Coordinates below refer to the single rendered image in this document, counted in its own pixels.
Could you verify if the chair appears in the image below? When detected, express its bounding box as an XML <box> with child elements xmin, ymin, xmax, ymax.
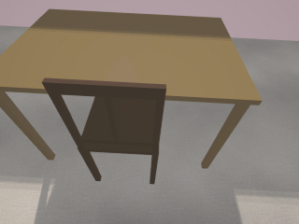
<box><xmin>42</xmin><ymin>77</ymin><xmax>166</xmax><ymax>185</ymax></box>

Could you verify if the table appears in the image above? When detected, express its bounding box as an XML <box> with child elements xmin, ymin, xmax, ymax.
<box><xmin>0</xmin><ymin>8</ymin><xmax>263</xmax><ymax>169</ymax></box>

